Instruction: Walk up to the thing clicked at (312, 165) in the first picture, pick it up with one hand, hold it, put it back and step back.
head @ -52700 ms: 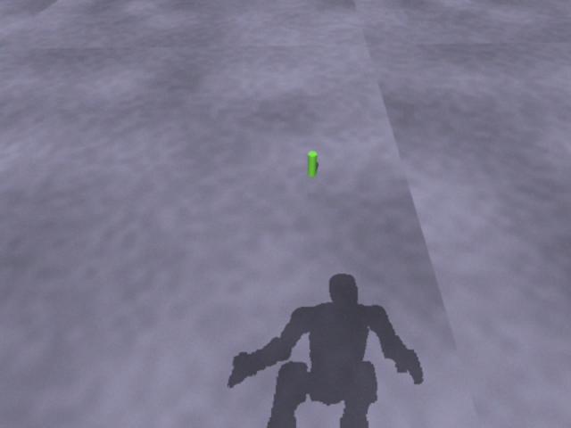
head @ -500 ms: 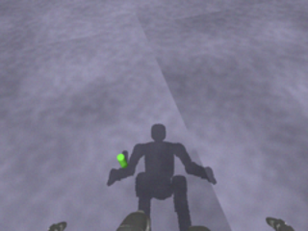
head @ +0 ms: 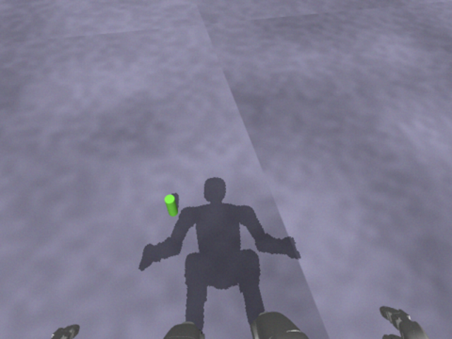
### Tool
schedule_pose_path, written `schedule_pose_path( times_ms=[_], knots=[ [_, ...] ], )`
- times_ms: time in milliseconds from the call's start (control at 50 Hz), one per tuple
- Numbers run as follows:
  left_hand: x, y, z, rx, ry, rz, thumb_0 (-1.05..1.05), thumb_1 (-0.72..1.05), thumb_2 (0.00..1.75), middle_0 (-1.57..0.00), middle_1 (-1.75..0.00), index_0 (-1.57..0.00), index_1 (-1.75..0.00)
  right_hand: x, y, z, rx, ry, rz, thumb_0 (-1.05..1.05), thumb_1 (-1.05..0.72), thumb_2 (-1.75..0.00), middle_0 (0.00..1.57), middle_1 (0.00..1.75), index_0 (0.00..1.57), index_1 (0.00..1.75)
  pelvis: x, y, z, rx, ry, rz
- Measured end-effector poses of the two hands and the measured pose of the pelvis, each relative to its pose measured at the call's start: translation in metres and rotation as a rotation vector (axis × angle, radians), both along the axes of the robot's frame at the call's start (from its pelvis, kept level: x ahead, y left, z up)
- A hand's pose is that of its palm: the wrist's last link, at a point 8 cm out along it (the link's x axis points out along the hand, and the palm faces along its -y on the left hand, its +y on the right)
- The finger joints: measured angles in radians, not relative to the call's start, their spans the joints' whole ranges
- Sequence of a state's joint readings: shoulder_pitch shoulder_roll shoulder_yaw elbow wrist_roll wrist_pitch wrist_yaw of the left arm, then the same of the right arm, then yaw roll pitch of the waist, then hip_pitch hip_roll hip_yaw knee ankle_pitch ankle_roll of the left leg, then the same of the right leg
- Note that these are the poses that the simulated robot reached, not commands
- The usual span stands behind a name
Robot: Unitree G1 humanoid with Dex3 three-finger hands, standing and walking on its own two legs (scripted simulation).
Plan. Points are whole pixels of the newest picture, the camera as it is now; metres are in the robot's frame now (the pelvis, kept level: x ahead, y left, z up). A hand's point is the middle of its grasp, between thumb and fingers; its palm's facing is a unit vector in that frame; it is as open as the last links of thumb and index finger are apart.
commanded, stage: step back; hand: left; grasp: from the side
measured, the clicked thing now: (171, 205) +0.68 +0.26 -0.69
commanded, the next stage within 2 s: none
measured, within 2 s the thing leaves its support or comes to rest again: neither
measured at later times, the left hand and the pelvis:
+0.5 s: hand out of the picture -0.04 +0.23 -0.14, palm faces +0.06 -0.91 -0.41, open 7.4 cm; pelvis -0.17 -0.04 -0.02, yaw +4 degrees
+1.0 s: hand out of the picture -0.29 +0.19 -0.14, palm faces +0.05 -0.90 -0.44, open 7.4 cm; pelvis -0.34 -0.09 +0.00, yaw +2 degrees
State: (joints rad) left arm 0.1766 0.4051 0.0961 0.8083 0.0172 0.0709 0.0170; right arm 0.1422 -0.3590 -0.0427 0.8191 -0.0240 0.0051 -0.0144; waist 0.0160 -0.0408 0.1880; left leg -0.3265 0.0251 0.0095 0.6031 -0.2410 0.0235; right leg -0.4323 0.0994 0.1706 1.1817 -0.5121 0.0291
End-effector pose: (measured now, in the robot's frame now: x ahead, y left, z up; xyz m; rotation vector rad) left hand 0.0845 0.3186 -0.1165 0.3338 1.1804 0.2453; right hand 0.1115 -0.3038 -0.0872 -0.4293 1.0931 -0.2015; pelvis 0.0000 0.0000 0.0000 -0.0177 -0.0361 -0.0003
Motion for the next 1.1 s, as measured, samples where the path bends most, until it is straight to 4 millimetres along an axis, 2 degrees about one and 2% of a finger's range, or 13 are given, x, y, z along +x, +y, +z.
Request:
schedule_pose_path(
  times_ms=[80,160,280,380,480,600,740,840,900,960,1100],
  knots=[
    [-0.029,-0.011,-0.002,0.017,0.025,-0.018,0.00,0.90,0.90,-0.20,-0.30,-0.20,-0.30,-0.020,-0.016,-0.007,0.009,-0.038,0.003,0.01,-0.90,-0.90,0.20,0.30,0.20,0.30,-0.027,-0.013,-0.007,0.005,-0.005,-0.027],
    [-0.060,-0.029,-0.002,0.038,0.016,-0.025,0.00,0.90,0.90,-0.20,-0.30,-0.20,-0.30,-0.045,-0.041,-0.025,0.026,-0.053,-0.009,0.01,-0.90,-0.90,0.20,0.30,0.20,0.30,-0.057,-0.031,-0.019,-0.008,-0.019,-0.034],
    [-0.108,-0.053,0.019,0.039,0.008,-0.008,0.00,0.90,0.90,-0.20,-0.30,-0.20,-0.30,-0.098,-0.058,-0.029,0.050,0.008,-0.055,0.01,-0.90,-0.90,0.20,0.30,0.20,0.30,-0.090,-0.043,-0.006,0.047,-0.013,-0.015],
    [-0.121,-0.055,0.027,0.058,-0.052,-0.005,0.00,0.90,0.90,-0.20,-0.30,-0.20,-0.30,-0.148,-0.061,-0.032,0.042,0.090,-0.033,0.01,-0.90,-0.90,0.20,0.30,0.20,0.30,-0.120,-0.046,-0.003,0.051,-0.001,0.024],
    [-0.135,-0.046,0.016,0.048,-0.128,-0.004,0.00,0.90,0.90,-0.20,-0.30,-0.20,-0.30,-0.190,-0.054,-0.038,0.021,0.150,0.005,0.01,-0.90,-0.90,0.20,0.30,0.20,0.30,-0.156,-0.043,-0.014,0.034,0.002,0.079],
    [-0.175,-0.046,0.008,0.015,-0.093,0.020,0.00,0.90,0.90,-0.20,-0.30,-0.20,-0.30,-0.231,-0.045,-0.024,0.025,0.138,0.016,0.01,-0.90,-0.90,0.20,0.30,0.20,0.30,-0.198,-0.044,-0.007,0.020,-0.015,0.072],
    [-0.241,-0.059,0.004,0.010,-0.039,0.020,0.00,0.90,0.90,-0.20,-0.30,-0.20,-0.30,-0.247,-0.060,-0.013,0.008,0.041,0.030,0.01,-0.90,-0.90,0.20,0.30,0.20,0.30,-0.245,-0.059,-0.005,0.003,-0.001,0.032],
    [-0.298,-0.077,-0.001,0.038,0.011,0.006,0.00,0.90,0.90,-0.20,-0.30,-0.20,-0.30,-0.261,-0.083,-0.027,0.028,-0.033,0.032,0.01,-0.90,-0.90,0.20,0.30,0.20,0.30,-0.288,-0.077,-0.017,-0.016,-0.011,0.005],
    [-0.336,-0.089,0.006,0.035,0.029,0.019,0.00,0.90,0.90,-0.20,-0.30,-0.20,-0.30,-0.281,-0.089,-0.029,0.045,-0.021,0.008,0.01,-0.90,-0.90,0.20,0.30,0.20,0.30,-0.309,-0.084,-0.013,0.008,-0.015,0.011],
    [-0.366,-0.092,0.016,0.049,0.042,0.040,0.00,0.90,0.90,-0.20,-0.30,-0.20,-0.30,-0.305,-0.091,-0.027,0.059,-0.005,0.007,0.01,-0.90,-0.90,0.20,0.30,0.20,0.30,-0.326,-0.086,-0.005,0.042,-0.008,0.018],
    [-0.410,-0.076,0.023,0.083,-0.037,0.083,0.00,0.90,0.90,-0.20,-0.30,-0.20,-0.30,-0.372,-0.088,-0.037,0.043,0.111,0.057,0.01,-0.90,-0.90,0.20,0.30,0.20,0.30,-0.368,-0.083,-0.008,0.036,-0.004,0.095]
  ],
)
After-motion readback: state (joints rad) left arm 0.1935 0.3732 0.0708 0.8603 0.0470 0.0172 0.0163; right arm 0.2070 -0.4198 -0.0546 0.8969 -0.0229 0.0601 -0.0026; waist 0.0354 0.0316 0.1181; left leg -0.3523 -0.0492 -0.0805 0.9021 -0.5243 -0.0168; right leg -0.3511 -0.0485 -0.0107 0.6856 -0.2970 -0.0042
